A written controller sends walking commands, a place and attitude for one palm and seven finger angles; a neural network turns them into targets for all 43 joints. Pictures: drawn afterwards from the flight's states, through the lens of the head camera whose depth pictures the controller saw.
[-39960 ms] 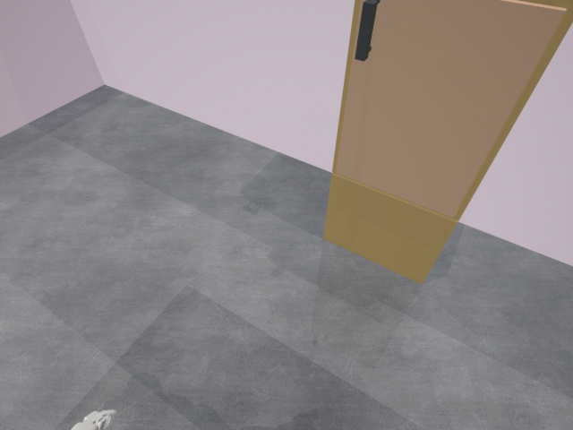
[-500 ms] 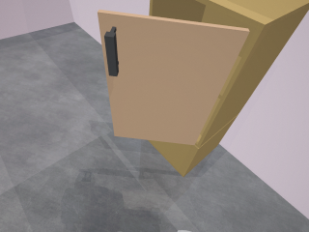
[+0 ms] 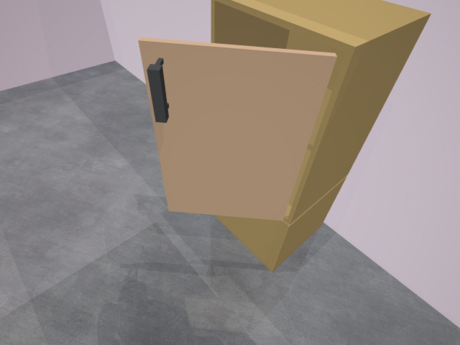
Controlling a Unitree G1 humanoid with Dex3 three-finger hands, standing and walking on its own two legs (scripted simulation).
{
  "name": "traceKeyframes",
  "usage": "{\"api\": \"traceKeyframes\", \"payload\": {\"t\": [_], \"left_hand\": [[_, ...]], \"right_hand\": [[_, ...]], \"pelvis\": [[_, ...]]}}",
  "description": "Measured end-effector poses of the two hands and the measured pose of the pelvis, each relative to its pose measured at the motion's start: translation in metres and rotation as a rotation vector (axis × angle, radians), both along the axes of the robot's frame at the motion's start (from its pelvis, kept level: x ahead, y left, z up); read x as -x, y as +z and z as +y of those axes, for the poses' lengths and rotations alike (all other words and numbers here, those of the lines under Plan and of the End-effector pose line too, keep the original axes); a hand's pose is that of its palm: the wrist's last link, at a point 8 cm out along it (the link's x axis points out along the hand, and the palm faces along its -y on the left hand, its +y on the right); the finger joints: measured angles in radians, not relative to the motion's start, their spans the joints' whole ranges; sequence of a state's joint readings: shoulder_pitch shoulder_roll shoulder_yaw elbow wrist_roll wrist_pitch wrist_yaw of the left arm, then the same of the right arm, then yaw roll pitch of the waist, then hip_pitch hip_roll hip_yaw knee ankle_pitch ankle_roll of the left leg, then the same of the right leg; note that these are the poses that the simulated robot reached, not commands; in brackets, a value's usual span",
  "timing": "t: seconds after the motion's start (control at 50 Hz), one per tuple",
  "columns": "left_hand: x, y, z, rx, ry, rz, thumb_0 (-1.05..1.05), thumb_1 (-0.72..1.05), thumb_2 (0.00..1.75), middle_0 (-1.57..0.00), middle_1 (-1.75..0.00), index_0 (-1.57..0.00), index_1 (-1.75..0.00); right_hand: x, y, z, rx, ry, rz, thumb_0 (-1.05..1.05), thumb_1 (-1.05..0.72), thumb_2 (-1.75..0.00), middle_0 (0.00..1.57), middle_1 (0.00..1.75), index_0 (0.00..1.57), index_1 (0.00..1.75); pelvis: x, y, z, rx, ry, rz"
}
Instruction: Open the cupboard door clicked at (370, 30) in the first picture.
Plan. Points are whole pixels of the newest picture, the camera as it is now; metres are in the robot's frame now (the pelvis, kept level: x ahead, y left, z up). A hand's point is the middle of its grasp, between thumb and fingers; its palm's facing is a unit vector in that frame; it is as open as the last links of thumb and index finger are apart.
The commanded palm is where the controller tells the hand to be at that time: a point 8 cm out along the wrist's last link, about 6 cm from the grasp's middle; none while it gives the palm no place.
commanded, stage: come to a stop and stand still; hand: left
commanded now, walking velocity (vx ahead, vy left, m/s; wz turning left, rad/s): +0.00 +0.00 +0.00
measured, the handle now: (161, 90) +0.59 +0.19 +0.15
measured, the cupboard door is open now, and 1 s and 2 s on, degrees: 44 44 44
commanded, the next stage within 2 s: look again from close up in 0.16 s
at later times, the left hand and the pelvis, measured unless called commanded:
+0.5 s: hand out of the picture +0.02 +0.19 -0.19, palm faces +0.01 -0.98 -0.19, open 7.4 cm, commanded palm none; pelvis +0.03 +0.03 -0.01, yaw -1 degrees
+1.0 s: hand (109, 321) +0.18 +0.23 -0.09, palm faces +0.21 -0.95 -0.22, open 7.4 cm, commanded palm +0.16 +0.27 -0.05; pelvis +0.04 +0.03 -0.01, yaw -1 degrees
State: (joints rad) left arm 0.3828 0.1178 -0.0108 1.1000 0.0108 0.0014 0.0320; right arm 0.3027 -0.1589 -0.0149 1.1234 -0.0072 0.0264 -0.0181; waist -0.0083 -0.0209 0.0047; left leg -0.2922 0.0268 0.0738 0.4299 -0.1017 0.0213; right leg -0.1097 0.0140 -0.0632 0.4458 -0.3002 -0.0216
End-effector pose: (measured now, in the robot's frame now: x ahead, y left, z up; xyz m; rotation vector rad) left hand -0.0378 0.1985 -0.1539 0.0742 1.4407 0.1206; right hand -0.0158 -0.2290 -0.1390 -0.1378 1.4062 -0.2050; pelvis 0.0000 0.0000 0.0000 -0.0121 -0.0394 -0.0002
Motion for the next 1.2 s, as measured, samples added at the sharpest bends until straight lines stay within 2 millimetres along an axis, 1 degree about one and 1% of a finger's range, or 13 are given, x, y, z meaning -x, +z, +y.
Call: {"api": "traceKeyframes", "payload": {"t": [0.14, 0.26, 0.38, 0.5, 0.62, 0.74, 0.9, 0.92, 0.94, 1.02, 1.08, 1.14, 1.2], "left_hand": [[0.002, -0.001, -0.004, 0.008, 0.003, 0.02, 0.01, 0.91, 0.89, -0.19, -0.3, -0.2, -0.3], [0.0, 0.001, -0.002, -0.003, 0.008, 0.031, 0.01, 0.91, 0.89, -0.19, -0.3, -0.2, -0.3], [-0.014, -0.001, 0.013, -0.024, -0.045, 0.024, 0.01, 0.91, 0.89, -0.2, -0.3, -0.2, -0.3], [-0.057, -0.002, 0.043, -0.071, -0.037, -0.056, 0.01, 0.91, 0.89, -0.2, -0.3, -0.2, -0.3], [-0.088, 0.006, 0.061, -0.1, -0.051, -0.112, 0.01, 0.91, 0.89, -0.19, -0.3, -0.2, -0.3], [-0.098, 0.005, 0.068, -0.101, -0.075, -0.095, 0.01, 0.91, 0.89, -0.19, -0.3, -0.2, -0.3], [-0.101, 0.003, 0.069, -0.101, -0.087, -0.081, 0.01, 0.91, 0.89, -0.19, -0.3, -0.2, -0.3], [-0.111, 0.01, 0.07, -0.101, -0.029, -0.129, 0.01, 0.91, 0.89, -0.19, -0.3, -0.2, -0.3], [-0.13, 0.024, 0.072, -0.114, 0.011, -0.25, 0.02, 0.91, 0.89, -0.2, -0.3, -0.2, -0.3], [-0.213, 0.118, 0.071, -0.187, 0.056, -0.84, 0.02, 0.88, 0.88, -0.2, -0.32, -0.2, -0.32], [-0.259, 0.174, 0.062, -0.166, 0.02, -1.213, 0.02, 0.84, 0.86, -0.2, -0.35, -0.21, -0.35], [-0.275, 0.193, 0.058, -0.095, -0.041, -1.425, 0.01, 0.79, 0.84, -0.2, -0.38, -0.21, -0.38], [-0.267, 0.174, 0.056, -0.009, -0.137, -1.456, 0.01, 0.73, 0.81, -0.21, -0.42, -0.21, -0.42]], "right_hand": [[0.042, -0.001, 0.016, -0.037, -0.027, 0.119, 0.0, -0.91, -0.9, 0.19, 0.3, 0.19, 0.29], [0.046, -0.004, 0.035, -0.08, -0.036, 0.141, 0.0, -0.91, -0.9, 0.19, 0.3, 0.2, 0.3], [0.014, -0.017, 0.046, -0.1, -0.033, 0.053, 0.0, -0.9, -0.9, 0.2, 0.3, 0.2, 0.3], [-0.013, -0.02, 0.054, -0.076, -0.004, 0.005, 0.02, -0.92, -0.89, 0.2, 0.3, 0.2, 0.3], [-0.038, -0.015, 0.047, -0.043, 0.01, -0.014, 0.03, -0.94, -0.89, 0.2, 0.3, 0.2, 0.3], [-0.069, -0.006, 0.036, -0.006, 0.018, -0.081, 0.02, -0.93, -0.89, 0.2, 0.3, 0.2, 0.3], [-0.103, 0.002, 0.026, 0.019, 0.047, -0.146, 0.0, -0.91, -0.89, 0.2, 0.3, 0.2, 0.3], [-0.109, 0.005, 0.025, 0.023, 0.044, -0.184, 0.0, -0.91, -0.89, 0.2, 0.3, 0.2, 0.3], [-0.116, 0.011, 0.024, 0.037, 0.056, -0.251, 0.01, -0.91, -0.89, 0.2, 0.3, 0.2, 0.3], [-0.148, 0.028, 0.018, 0.052, 0.089, -0.507, 0.01, -0.9, -0.89, 0.2, 0.3, 0.2, 0.3], [-0.174, 0.032, 0.011, 0.048, 0.12, -0.655, 0.01, -0.9, -0.89, 0.2, 0.3, 0.2, 0.3], [-0.196, 0.035, 0.001, 0.052, 0.133, -0.745, 0.01, -0.9, -0.89, 0.2, 0.3, 0.2, 0.3], [-0.211, 0.041, -0.013, 0.063, 0.141, -0.809, 0.01, -0.9, -0.89, 0.2, 0.3, 0.2, 0.3]], "pelvis": [[0.001, 0.0, -0.002, 0.002, 0.006, 0.01], [-0.004, 0.0, -0.002, -0.002, 0.007, 0.016], [-0.01, -0.009, 0.013, 0.046, -0.004, 0.033], [-0.026, -0.012, 0.029, 0.018, -0.01, 0.036], [-0.037, -0.008, 0.037, -0.003, -0.024, 0.051], [-0.045, -0.006, 0.037, -0.012, -0.034, 0.055], [-0.049, -0.005, 0.035, -0.007, -0.04, 0.049], [-0.048, -0.006, 0.034, -0.005, -0.031, 0.054], [-0.047, -0.006, 0.033, -0.01, -0.029, 0.056], [-0.041, -0.006, 0.027, -0.033, 0.002, 0.051], [-0.033, -0.017, 0.02, -0.042, 0.026, 0.057], [-0.029, -0.028, 0.012, -0.027, 0.018, 0.103], [-0.025, -0.04, 0.0, -0.024, 0.008, 0.133]]}}
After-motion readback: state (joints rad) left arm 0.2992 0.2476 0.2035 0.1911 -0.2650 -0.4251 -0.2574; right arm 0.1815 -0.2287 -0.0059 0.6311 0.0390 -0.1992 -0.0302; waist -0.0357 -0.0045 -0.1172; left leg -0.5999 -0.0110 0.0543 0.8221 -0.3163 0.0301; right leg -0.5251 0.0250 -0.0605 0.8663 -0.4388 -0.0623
